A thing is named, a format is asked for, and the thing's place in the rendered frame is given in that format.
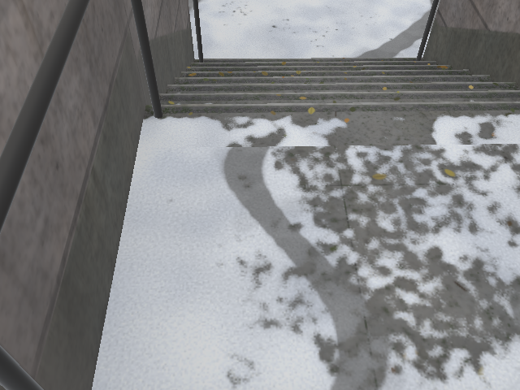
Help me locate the stairs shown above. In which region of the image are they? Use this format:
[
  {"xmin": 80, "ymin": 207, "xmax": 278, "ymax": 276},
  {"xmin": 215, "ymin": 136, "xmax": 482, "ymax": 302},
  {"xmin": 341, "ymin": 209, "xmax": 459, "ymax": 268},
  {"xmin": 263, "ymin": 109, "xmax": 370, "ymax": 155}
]
[{"xmin": 159, "ymin": 57, "xmax": 520, "ymax": 105}]

